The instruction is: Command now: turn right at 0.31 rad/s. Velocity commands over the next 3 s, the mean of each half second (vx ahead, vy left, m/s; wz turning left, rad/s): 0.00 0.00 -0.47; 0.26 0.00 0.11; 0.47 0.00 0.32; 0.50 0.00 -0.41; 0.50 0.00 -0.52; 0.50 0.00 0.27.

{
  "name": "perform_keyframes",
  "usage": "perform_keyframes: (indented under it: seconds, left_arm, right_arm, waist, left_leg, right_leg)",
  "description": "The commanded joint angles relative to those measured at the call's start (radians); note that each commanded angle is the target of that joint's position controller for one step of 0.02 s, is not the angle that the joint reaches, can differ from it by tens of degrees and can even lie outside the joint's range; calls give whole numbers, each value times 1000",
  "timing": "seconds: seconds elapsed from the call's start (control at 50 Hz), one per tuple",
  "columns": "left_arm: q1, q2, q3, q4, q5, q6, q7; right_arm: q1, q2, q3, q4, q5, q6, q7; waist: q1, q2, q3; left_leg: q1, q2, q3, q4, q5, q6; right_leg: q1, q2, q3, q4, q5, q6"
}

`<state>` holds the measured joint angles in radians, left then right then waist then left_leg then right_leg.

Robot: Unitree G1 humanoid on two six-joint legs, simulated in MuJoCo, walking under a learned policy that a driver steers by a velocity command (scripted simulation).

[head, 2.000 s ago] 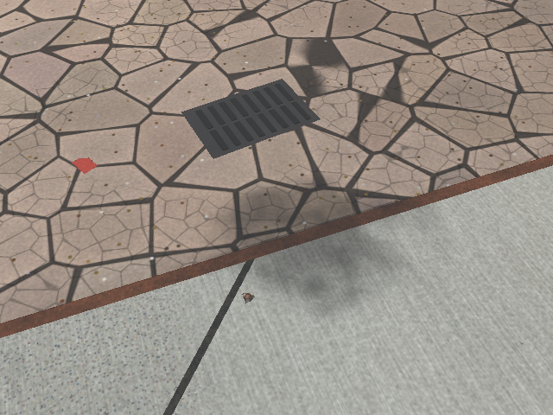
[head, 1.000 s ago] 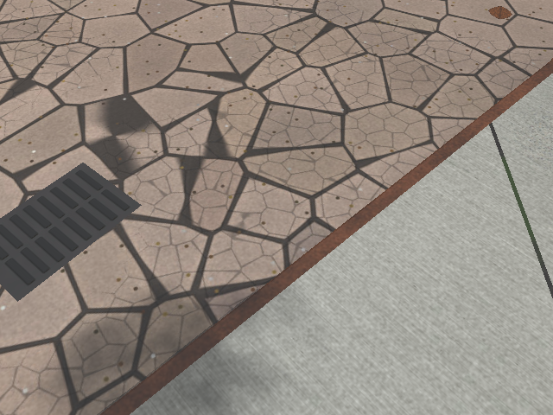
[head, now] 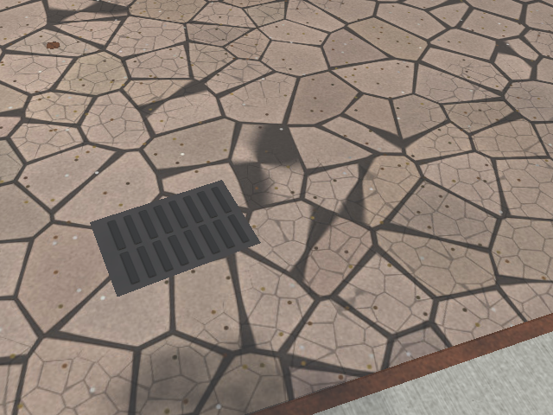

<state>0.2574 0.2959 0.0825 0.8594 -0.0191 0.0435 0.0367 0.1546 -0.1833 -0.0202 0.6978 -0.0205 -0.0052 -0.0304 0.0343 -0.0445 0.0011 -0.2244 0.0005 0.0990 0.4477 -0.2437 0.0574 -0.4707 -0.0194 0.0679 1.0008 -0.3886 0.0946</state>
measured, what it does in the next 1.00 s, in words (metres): walks ahead: right foot, then left foot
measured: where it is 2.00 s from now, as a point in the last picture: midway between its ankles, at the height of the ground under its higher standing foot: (286, 373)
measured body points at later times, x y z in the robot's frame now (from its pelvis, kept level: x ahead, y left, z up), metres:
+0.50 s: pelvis -0.02 -0.06 +0.00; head +0.01 -0.10 +0.45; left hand +0.20 +0.17 -0.08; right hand +0.04 -0.39 -0.11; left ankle +0.02 +0.10 -0.65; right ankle -0.04 -0.14 -0.74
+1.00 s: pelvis +0.10 -0.02 -0.01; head +0.13 -0.01 +0.44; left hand +0.23 +0.25 -0.13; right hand +0.21 -0.32 -0.09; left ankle +0.13 +0.07 -0.74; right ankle -0.03 -0.13 -0.70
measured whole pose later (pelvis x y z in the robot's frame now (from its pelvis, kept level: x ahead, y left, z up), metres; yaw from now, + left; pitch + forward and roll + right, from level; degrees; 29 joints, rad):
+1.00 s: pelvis +0.10 -0.02 -0.01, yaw -10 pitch +3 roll -1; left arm 0.30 0.32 0.07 0.78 -0.01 -0.06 -0.01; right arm 0.20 -0.30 -0.06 0.70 0.03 -0.07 0.03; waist 0.03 -0.03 -0.01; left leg -0.35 -0.02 0.03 0.57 -0.27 0.06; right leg -0.25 -0.01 0.00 0.82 -0.44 0.00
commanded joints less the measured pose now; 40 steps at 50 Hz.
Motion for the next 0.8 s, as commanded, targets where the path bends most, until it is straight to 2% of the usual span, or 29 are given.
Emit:
perform_keyframes:
  seconds: [0.02,0.12,0.18,0.22,0.24,0.26,0.28,0.3,0.32,0.34,0.36,0.38,0.4,0.46,0.54,0.58,0.62,0.68,0.74,0.8]
  left_arm:
    - [-77,60,9,-108,-1,-6,1]
    - [-81,42,0,-155,2,2,-15]
    - [-79,49,2,-181,-1,6,-33]
    - [-67,52,6,-193,-4,11,-47]
    - [-42,52,10,-189,-3,13,-53]
    - [-9,66,18,-181,0,13,-53]
    - [26,131,41,-179,3,12,-41]
    - [56,263,70,-201,10,7,-21]
    - [72,244,57,-223,46,-21,-36]
    - [24,219,49,-229,48,-44,-45]
    - [-41,196,43,-235,29,-57,-42]
    - [-89,159,31,-245,9,-57,-37]
    - [-115,145,23,-253,1,-55,-31]
    - [-92,144,19,-263,12,-52,-21]
    - [-76,136,13,-260,16,-48,-9]
    - [-63,112,2,-246,18,-51,-10]
    - [-42,129,2,-223,24,-61,-16]
    - [-12,159,9,-196,28,-79,-22]
    - [4,162,11,-175,20,-97,-26]
    - [8,163,15,-162,11,-106,-34]
  right_arm:
    - [23,-194,-66,-39,6,4,-24]
    - [-7,-223,-86,-28,8,12,-17]
    - [-19,-246,-97,-21,19,14,-11]
    - [-37,-260,-102,-17,32,15,-9]
    - [-50,-262,-104,-14,42,16,-9]
    - [-27,-249,-102,3,49,18,-7]
    - [17,-212,-94,19,34,15,-1]
    - [-24,-138,-67,-37,-22,10,8]
    - [-108,-175,-77,-65,-5,4,3]
    - [-126,-214,-89,-64,23,8,1]
    - [-108,-225,-95,-51,29,12,-5]
    - [-87,-232,-100,-32,17,16,-15]
    - [-60,-236,-103,-25,8,18,-20]
    - [-26,-215,-100,-20,15,13,-18]
    - [-44,-195,-90,-22,20,14,-19]
    - [-37,-186,-82,-13,24,9,-5]
    - [-70,-191,-76,-22,33,-4,9]
    - [-92,-206,-75,-33,44,-33,22]
    - [-90,-189,-66,-36,48,-56,36]
    - [-88,-177,-57,-45,53,-66,49]
  waist:
    - [-61,154,-32]
    - [-63,160,-44]
    - [-56,175,-67]
    - [-36,186,-79]
    - [-15,187,-85]
    - [-2,167,-93]
    - [-5,40,-104]
    - [-21,-279,-100]
    - [48,-175,-160]
    - [30,-84,-122]
    - [-7,-51,-82]
    - [-27,-22,-71]
    - [-47,-37,-69]
    - [-52,-50,-100]
    - [-29,-71,-90]
    - [-12,-86,-94]
    - [19,-129,-35]
    - [44,-93,16]
    - [51,-68,33]
    - [49,-55,39]
  left_leg:
    - [177,317,-207,-136,348,188]
    - [145,334,-149,-126,411,208]
    - [156,351,-123,-97,474,199]
    - [150,353,-99,-57,461,167]
    - [128,340,-69,-17,426,134]
    - [81,309,-24,49,333,77]
    - [-61,241,52,209,162,-8]
    - [-401,85,116,546,-391,-119]
    - [-472,18,-85,729,-484,-129]
    - [-496,34,-136,789,-407,-117]
    - [-506,48,-155,770,-303,-105]
    - [-502,58,-167,742,-232,-105]
    - [-465,51,-167,739,-173,-112]
    - [-423,22,-169,716,-86,-125]
    - [-407,30,-172,550,-45,-147]
    - [-360,51,-155,441,2,-145]
    - [-357,58,-132,362,3,-134]
    - [-388,66,-130,293,-23,-97]
    - [-406,74,-127,249,-44,-59]
    - [-380,72,-110,210,-62,-27]
  right_leg:
    - [-133,-36,-10,-18,-32,20]
    - [-35,-46,-82,-132,-62,-8]
    - [25,-33,-119,-216,-52,-42]
    - [86,-22,-139,-323,5,-77]
    - [150,-5,-159,-424,84,-101]
    - [244,21,-162,-539,201,-132]
    - [398,-32,-43,-608,426,-180]
    - [564,-310,341,-597,872,-328]
    - [495,-400,446,-632,837,-487]
    - [463,-346,364,-655,733,-461]
    - [431,-283,289,-657,648,-397]
    - [413,-244,256,-656,604,-351]
    - [377,-218,227,-661,619,-337]
    - [383,-184,213,-664,630,-334]
    - [407,-175,217,-670,539,-322]
    - [387,-160,219,-735,193,-318]
    - [361,-181,266,-805,-23,-325]
    - [396,-228,299,-836,-74,-333]
    - [440,-248,282,-847,-62,-332]
    - [450,-250,232,-849,-29,-327]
